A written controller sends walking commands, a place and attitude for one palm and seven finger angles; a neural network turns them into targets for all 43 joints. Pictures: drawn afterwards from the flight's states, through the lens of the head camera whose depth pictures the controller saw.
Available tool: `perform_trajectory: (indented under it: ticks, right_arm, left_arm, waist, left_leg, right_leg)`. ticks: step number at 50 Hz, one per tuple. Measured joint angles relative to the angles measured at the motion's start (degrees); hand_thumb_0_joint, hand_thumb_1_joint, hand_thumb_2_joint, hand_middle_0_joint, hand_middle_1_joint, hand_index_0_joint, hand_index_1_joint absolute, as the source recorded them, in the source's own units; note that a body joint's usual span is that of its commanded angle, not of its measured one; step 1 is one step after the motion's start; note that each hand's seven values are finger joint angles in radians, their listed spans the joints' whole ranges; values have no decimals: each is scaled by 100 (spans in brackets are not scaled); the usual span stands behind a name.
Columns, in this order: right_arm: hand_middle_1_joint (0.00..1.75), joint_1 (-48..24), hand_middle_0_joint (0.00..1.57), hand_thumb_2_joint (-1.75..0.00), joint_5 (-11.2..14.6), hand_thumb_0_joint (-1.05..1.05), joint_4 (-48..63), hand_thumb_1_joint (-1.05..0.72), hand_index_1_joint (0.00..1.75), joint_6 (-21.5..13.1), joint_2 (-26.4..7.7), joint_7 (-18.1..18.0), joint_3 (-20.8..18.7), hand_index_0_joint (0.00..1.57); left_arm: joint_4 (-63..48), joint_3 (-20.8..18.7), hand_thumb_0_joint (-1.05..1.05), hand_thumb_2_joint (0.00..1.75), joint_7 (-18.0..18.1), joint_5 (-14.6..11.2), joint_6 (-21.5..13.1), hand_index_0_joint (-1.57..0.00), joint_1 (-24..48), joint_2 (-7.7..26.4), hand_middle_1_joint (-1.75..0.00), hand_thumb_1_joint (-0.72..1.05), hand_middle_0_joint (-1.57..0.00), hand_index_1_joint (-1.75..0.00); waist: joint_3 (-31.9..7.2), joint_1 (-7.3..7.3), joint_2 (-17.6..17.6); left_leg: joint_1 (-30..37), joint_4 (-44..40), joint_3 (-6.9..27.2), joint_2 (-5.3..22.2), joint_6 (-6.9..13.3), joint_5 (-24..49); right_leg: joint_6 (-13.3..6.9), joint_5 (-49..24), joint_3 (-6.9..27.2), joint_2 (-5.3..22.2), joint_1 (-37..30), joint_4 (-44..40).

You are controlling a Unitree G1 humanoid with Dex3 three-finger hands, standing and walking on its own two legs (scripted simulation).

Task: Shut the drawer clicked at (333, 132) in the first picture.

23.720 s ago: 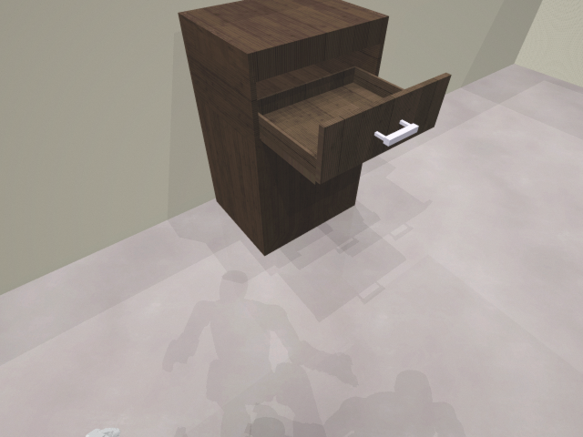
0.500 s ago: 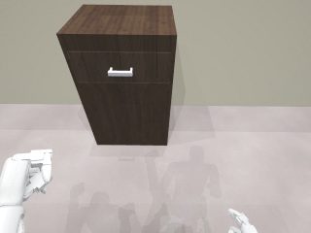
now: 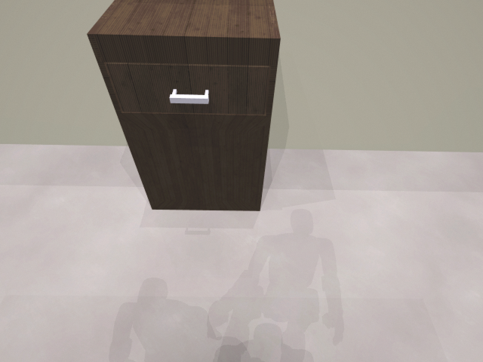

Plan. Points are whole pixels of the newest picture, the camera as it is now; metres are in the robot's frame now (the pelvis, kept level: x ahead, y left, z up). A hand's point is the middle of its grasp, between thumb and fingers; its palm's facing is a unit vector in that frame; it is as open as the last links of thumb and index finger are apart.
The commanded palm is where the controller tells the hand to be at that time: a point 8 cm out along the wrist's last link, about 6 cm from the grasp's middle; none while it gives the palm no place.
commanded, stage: let the arm hang, fingers relaxed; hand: left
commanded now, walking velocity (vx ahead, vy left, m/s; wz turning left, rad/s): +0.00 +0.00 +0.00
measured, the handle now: (190, 95) +0.89 +0.22 -0.07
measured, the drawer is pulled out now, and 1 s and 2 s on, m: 0.00 0.00 0.00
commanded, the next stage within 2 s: look to check the result in 0.54 s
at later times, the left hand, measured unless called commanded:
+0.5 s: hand out of the picture +0.01 +0.17 -0.18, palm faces +0.00 -0.98 -0.18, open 7.3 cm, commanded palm none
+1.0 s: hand out of the picture +0.03 +0.17 -0.17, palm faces -0.01 -0.98 -0.21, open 7.4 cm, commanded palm none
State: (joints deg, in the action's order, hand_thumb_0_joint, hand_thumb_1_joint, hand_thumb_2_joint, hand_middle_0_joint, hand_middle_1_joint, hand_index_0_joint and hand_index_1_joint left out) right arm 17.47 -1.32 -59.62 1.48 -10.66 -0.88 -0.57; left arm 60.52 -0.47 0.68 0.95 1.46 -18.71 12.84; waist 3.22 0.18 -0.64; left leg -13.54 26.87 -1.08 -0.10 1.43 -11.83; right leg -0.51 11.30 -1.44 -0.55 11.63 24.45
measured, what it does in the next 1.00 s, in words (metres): stands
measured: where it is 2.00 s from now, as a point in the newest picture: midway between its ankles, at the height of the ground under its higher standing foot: outside the picture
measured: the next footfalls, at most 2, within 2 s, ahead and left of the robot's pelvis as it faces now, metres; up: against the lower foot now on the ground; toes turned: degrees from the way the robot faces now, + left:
none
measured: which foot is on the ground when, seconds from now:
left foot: down 0.00-1.00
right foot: down 0.00-1.00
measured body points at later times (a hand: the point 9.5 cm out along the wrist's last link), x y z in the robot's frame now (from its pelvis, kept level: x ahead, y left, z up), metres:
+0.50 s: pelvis +0.00 +0.00 +0.00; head +0.01 +0.00 +0.45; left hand +0.01 +0.22 -0.16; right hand -0.02 -0.21 -0.16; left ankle +0.03 +0.10 -0.74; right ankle +0.02 -0.12 -0.74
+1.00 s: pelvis +0.02 -0.01 +0.00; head +0.03 -0.02 +0.45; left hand +0.03 +0.22 -0.15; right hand +0.01 -0.23 -0.16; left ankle +0.03 +0.10 -0.74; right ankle +0.02 -0.12 -0.74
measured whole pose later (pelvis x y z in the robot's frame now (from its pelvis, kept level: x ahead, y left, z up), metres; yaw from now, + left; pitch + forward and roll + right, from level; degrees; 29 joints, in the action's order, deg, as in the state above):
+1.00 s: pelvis +0.02 -0.01 +0.00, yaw -1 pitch -2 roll +0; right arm 15.2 -1.0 -65.1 -0.2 -8.9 -1.7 -1.1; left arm 65.4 -0.4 1.4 0.7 -0.5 -14.4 9.2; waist 2.7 -0.5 -0.9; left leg -10.0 23.7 -2.4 0.3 0.6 -11.9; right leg -1.1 12.3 0.0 -1.0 9.9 23.9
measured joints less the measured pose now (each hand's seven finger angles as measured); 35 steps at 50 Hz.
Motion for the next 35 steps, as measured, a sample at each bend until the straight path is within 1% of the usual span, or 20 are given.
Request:
perform_trajectory:
  ticks: [6,12,21,35]
  right_arm:
    - [30,28,20,-90,15,1,-252,-91,30,-51,153,-11,27,20]
    - [30,25,20,-90,13,1,-385,-91,30,-83,284,-21,19,20]
    - [30,53,20,-90,14,1,-467,-91,30,-127,332,-54,-30,20]
    - [30,12,20,-90,24,1,-530,-91,30,-157,235,-89,-69,20]
  left_arm:
    - [299,39,1,89,28,-10,-53,-38,42,-156,-52,91,-38,-51]
    - [372,50,1,89,50,-10,-100,-25,159,-329,-37,91,-25,-37]
    - [376,44,1,89,62,-1,-152,-20,293,-506,-31,91,-20,-31]
    - [452,-3,1,89,74,-16,-179,-20,317,-418,-30,91,-20,-30]
  waist:
    - [-48,-7,-73]
    - [-99,-31,-53]
    - [-131,-71,13]
    - [-55,-79,-1]
  left_leg:
    - [104,-139,-69,-58,37,69]
    - [134,-179,-113,-75,47,86]
    - [156,-199,-147,-64,32,71]
    - [222,-223,-140,-7,-21,17]
  right_leg:
    - [38,-12,68,59,-25,0]
    - [47,-1,112,76,-5,38]
    - [39,29,147,65,12,73]
    - [-8,64,143,7,-61,20]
